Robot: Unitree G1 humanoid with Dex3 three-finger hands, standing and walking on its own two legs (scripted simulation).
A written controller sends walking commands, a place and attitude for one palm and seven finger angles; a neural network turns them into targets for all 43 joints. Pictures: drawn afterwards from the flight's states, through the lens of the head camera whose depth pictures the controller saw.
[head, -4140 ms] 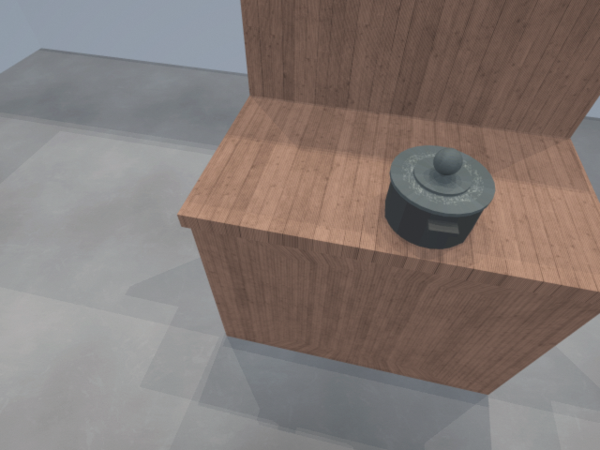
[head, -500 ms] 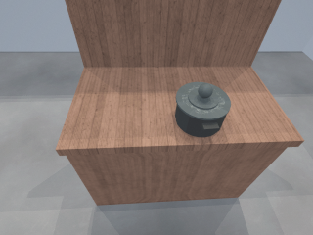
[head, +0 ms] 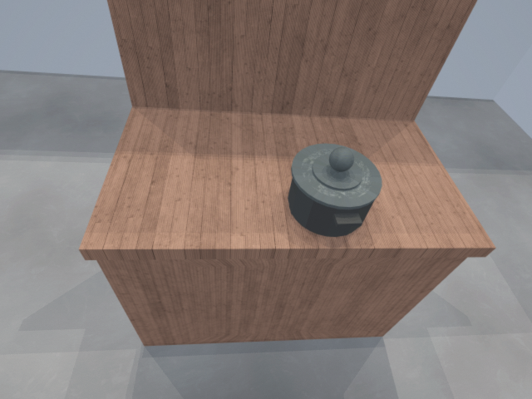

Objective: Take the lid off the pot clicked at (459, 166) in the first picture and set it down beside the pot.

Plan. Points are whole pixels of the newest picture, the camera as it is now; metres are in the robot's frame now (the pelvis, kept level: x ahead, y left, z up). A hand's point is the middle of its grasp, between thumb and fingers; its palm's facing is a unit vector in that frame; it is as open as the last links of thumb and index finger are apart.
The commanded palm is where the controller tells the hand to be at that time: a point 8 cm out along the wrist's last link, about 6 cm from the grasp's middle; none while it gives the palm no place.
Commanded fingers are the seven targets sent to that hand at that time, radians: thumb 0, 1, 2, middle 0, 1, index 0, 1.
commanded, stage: look again from close up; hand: left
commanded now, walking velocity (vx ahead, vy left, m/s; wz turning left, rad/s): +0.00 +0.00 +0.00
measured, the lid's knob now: (341, 159) +0.57 -0.11 +0.05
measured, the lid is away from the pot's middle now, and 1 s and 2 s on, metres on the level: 0.00 0.00 0.00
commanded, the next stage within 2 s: shuffle to correct the standing spot in 0.18 s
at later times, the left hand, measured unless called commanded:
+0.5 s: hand out of the picture -0.03 +0.16 -0.18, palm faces +0.02 -0.99 -0.17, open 7.3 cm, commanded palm none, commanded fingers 0.00 0.90 0.90 -0.20 -0.30 -0.20 -0.30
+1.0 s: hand out of the picture -0.01 +0.07 -0.20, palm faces +0.10 -0.99 -0.12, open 7.4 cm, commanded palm none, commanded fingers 0.00 0.90 0.90 -0.20 -0.30 -0.20 -0.30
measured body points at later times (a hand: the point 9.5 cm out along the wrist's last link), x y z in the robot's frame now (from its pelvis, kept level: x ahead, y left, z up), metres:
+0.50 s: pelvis -0.01 -0.02 +0.00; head -0.01 +0.01 +0.45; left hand -0.03 +0.21 -0.17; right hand +0.02 -0.25 -0.14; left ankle +0.02 +0.05 -0.74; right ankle -0.06 -0.15 -0.73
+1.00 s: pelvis +0.04 -0.08 -0.01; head +0.05 -0.05 +0.43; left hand -0.01 +0.12 -0.19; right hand +0.11 -0.32 -0.15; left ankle +0.06 +0.02 -0.74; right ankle -0.04 -0.17 -0.68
